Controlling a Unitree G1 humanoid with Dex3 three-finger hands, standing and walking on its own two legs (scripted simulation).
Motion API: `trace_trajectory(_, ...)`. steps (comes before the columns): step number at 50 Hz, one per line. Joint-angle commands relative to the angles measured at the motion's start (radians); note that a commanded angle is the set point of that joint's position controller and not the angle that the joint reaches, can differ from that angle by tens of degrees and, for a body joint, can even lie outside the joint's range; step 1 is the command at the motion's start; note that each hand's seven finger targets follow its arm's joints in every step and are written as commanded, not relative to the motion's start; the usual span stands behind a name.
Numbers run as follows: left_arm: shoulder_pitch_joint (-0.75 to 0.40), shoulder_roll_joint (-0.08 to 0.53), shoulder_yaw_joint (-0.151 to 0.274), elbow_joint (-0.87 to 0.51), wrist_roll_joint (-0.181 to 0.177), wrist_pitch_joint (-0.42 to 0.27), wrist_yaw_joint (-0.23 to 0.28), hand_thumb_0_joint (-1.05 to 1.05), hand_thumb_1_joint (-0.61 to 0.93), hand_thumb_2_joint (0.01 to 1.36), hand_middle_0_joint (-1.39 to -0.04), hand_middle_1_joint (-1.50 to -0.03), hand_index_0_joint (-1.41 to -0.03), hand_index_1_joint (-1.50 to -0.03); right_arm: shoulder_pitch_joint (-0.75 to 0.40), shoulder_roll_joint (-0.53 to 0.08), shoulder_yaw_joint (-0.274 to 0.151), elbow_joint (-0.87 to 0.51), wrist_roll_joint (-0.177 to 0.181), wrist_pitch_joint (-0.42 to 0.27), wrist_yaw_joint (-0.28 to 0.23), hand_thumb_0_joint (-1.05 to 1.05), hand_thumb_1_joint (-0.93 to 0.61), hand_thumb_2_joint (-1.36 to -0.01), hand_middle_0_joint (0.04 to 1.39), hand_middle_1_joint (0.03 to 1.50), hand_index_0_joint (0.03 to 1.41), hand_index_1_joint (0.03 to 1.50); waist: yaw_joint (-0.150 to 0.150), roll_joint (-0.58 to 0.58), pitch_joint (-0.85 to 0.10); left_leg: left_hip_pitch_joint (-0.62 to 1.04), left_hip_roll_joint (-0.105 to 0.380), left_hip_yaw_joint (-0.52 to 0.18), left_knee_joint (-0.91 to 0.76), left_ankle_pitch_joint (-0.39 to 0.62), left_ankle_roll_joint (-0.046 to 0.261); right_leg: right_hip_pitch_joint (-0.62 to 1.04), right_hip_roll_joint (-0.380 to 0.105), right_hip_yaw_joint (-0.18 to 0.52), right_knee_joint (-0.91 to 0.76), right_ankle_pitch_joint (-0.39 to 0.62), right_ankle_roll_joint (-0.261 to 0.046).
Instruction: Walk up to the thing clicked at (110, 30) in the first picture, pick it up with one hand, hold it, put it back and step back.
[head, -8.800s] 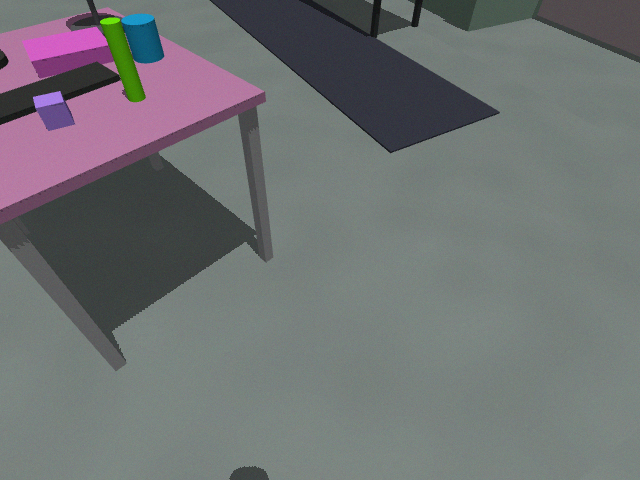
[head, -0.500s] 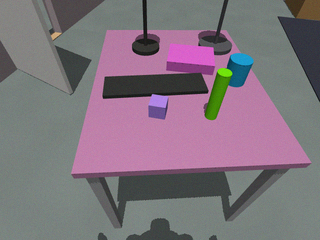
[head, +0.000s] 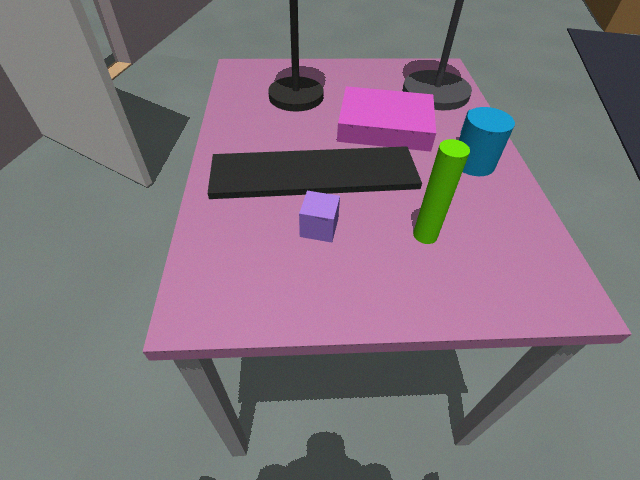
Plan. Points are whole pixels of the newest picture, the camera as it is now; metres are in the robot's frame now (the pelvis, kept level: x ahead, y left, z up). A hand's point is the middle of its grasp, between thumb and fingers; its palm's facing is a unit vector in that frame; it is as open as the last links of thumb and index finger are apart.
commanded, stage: walk up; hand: right
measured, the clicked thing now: (438, 196) +0.54 -0.19 +0.04
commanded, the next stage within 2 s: stand in 0.08 s
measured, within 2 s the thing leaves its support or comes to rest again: neither
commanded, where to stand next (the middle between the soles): +0.03 +0.01 m, yaw -3 degrees
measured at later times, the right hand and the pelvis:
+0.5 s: hand out of the picture +0.09 -0.26 -0.16, palm faces -0.01 +0.94 -0.34, open 7.4 cm; pelvis +0.01 -0.01 +0.00, yaw -1 degrees
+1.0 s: hand out of the picture +0.09 -0.27 -0.16, palm faces -0.01 +0.94 -0.34, open 7.4 cm; pelvis +0.02 -0.01 +0.00, yaw -1 degrees
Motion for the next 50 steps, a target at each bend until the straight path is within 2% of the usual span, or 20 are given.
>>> trace_trajectory(1,-0.051,0.226,0.047,-0.066,-0.001,-0.026,0.017,0.0,0.9,0.9,-0.2,-0.3,-0.2,-0.3,-0.06,-0.207,-0.039,-0.075,0.006,-0.02,-0.014,0.0,-0.9,-0.9,0.2,0.3,0.2,0.3,-0.001,-0.009,-0.117,0.024,0.099,-0.068,-0.049,0.153,0.046,0.03,-0.09,0.067,-0.056,0.081,-0.046)
trace_trajectory(3,-0.057,0.228,0.047,-0.069,-0.002,-0.025,0.017,0.0,0.9,0.9,-0.2,-0.3,-0.2,-0.3,-0.057,-0.207,-0.039,-0.075,0.006,-0.019,-0.015,0.0,-0.9,-0.9,0.2,0.3,0.2,0.3,-0.004,-0.01,-0.111,0.023,0.093,-0.061,-0.048,0.152,0.042,0.022,-0.093,0.07,-0.053,0.093,-0.046)
trace_trajectory(4,-0.044,0.218,0.037,-0.061,-0.003,-0.023,0.016,0.0,0.9,0.9,-0.2,-0.3,-0.2,-0.3,-0.048,-0.2,-0.032,-0.069,-0.002,-0.024,-0.018,0.0,-0.9,-0.9,0.2,0.3,0.2,0.3,-0.007,-0.021,-0.113,0.044,0.105,-0.065,-0.076,0.129,0.037,0.012,-0.094,0.084,-0.06,0.048,-0.045)
trace_trajectory(5,-0.042,0.211,0.034,-0.062,-0.001,-0.024,0.016,0.0,0.9,0.9,-0.2,-0.3,-0.2,-0.3,-0.048,-0.211,-0.035,-0.066,-0.003,-0.028,-0.019,0.0,-0.9,-0.9,0.2,0.3,0.2,0.3,-0.006,-0.012,-0.105,0.047,0.107,-0.069,-0.077,0.129,0.035,0.006,-0.091,0.084,-0.066,0.048,-0.043)
trace_trajectory(10,-0.03,0.219,0.031,-0.062,-0.002,-0.027,0.014,0.0,0.9,0.9,-0.2,-0.3,-0.2,-0.3,-0.053,-0.21,-0.034,-0.067,-0.002,-0.031,-0.02,0.0,-0.9,-0.9,0.2,0.3,0.2,0.3,-0.002,0.0,-0.106,0.051,0.107,-0.058,-0.081,0.144,0.035,0.021,-0.092,0.085,-0.069,0.064,-0.043)
trace_trajectory(11,-0.026,0.222,0.032,-0.064,-0.002,-0.028,0.015,0.0,0.9,0.9,-0.2,-0.3,-0.2,-0.3,-0.049,-0.21,-0.034,-0.068,-0.002,-0.033,-0.02,0.0,-0.9,-0.9,0.2,0.3,0.2,0.3,-0.005,-0.005,-0.122,0.062,0.11,-0.053,-0.075,0.182,0.036,0.032,-0.095,0.089,-0.063,0.106,-0.044)
trace_trajectory(15,-0.022,0.218,0.029,-0.062,-0.002,-0.025,0.013,0.0,0.9,0.9,-0.2,-0.3,-0.2,-0.3,-0.051,-0.21,-0.03,-0.067,0.0,-0.036,-0.02,0.0,-0.9,-0.9,0.2,0.3,0.2,0.3,-0.001,-0.008,-0.1,0.055,0.11,-0.054,-0.093,0.154,0.031,0.022,-0.09,0.085,-0.063,0.075,-0.042)
trace_trajectory(19,-0.025,0.218,0.027,-0.07,-0.003,-0.027,0.016,0.0,0.9,0.9,-0.2,-0.3,-0.2,-0.3,-0.048,-0.213,-0.032,-0.068,-0.001,-0.035,-0.02,0.0,-0.9,-0.9,0.2,0.3,0.2,0.3,-0.002,-0.015,-0.114,0.069,0.113,-0.05,-0.08,0.197,0.033,0.029,-0.094,0.086,-0.064,0.113,-0.045)
trace_trajectory(24,-0.027,0.223,0.028,-0.069,-0.005,-0.027,0.015,0.0,0.9,0.9,-0.2,-0.3,-0.2,-0.3,-0.036,-0.209,-0.027,-0.064,0.002,-0.031,-0.02,0.0,-0.9,-0.9,0.2,0.3,0.2,0.3,-0.01,-0.019,-0.09,0.049,0.105,-0.044,-0.088,0.141,0.03,0.027,-0.094,0.094,-0.075,0.085,-0.045)
trace_trajectory(27,-0.022,0.223,0.027,-0.076,-0.003,-0.027,0.014,0.0,0.9,0.9,-0.2,-0.3,-0.2,-0.3,-0.034,-0.214,-0.026,-0.064,0.001,-0.034,-0.021,0.0,-0.9,-0.9,0.2,0.3,0.2,0.3,-0.007,-0.009,-0.106,0.063,0.109,-0.043,-0.084,0.182,0.027,0.037,-0.094,0.092,-0.068,0.125,-0.045)
trace_trajectory(29,-0.019,0.221,0.027,-0.075,-0.001,-0.026,0.016,0.0,0.9,0.9,-0.2,-0.3,-0.2,-0.3,-0.036,-0.212,-0.025,-0.066,0.001,-0.033,-0.022,0.0,-0.9,-0.9,0.2,0.3,0.2,0.3,-0.005,-0.016,-0.103,0.062,0.111,-0.046,-0.083,0.169,0.029,0.031,-0.092,0.09,-0.072,0.114,-0.044)
trace_trajectory(32,-0.018,0.224,0.027,-0.075,-0.003,-0.026,0.017,0.0,0.9,0.9,-0.2,-0.3,-0.2,-0.3,-0.032,-0.213,-0.025,-0.066,0.002,-0.032,-0.023,0.0,-0.9,-0.9,0.2,0.3,0.2,0.3,-0.007,-0.02,-0.123,0.075,0.115,-0.04,-0.07,0.222,0.031,0.051,-0.096,0.087,-0.06,0.177,-0.045)
trace_trajectory(37,-0.017,0.219,0.024,-0.076,-0.005,-0.024,0.017,0.0,0.9,0.9,-0.2,-0.3,-0.2,-0.3,-0.029,-0.213,-0.023,-0.064,0.003,-0.028,-0.022,0.0,-0.9,-0.9,0.2,0.3,0.2,0.3,-0.009,-0.019,-0.087,0.059,0.109,-0.04,-0.081,0.173,0.024,0.028,-0.09,0.089,-0.076,0.127,-0.045)
trace_trajectory(38,-0.013,0.226,0.027,-0.079,-0.004,-0.026,0.017,0.0,0.9,0.9,-0.2,-0.3,-0.2,-0.3,-0.02,-0.217,-0.025,-0.065,0.0,-0.029,-0.023,0.0,-0.9,-0.9,0.2,0.3,0.2,0.3,-0.008,-0.016,-0.114,0.073,0.113,-0.032,-0.072,0.182,0.03,0.045,-0.096,0.094,-0.07,0.149,-0.047)
trace_trajectory(44,-0.014,0.226,0.028,-0.078,-0.004,-0.021,0.016,0.0,0.9,0.9,-0.2,-0.3,-0.2,-0.3,-0.025,-0.211,-0.02,-0.065,0.002,-0.031,-0.025,0.0,-0.9,-0.9,0.2,0.3,0.2,0.3,-0.006,-0.006,-0.098,0.066,0.112,-0.037,-0.088,0.181,0.023,0.033,-0.088,0.09,-0.065,0.131,-0.049)
trace_trajectory(50,-0.011,0.225,0.027,-0.082,-0.005,-0.023,0.015,0.0,0.9,0.9,-0.2,-0.3,-0.2,-0.3,-0.019,-0.21,-0.02,-0.069,0.001,-0.031,-0.025,0.0,-0.9,-0.9,0.2,0.3,0.2,0.3,-0.005,-0.019,-0.103,0.074,0.112,-0.03,-0.079,0.189,0.03,0.034,-0.091,0.093,-0.064,0.15,-0.052)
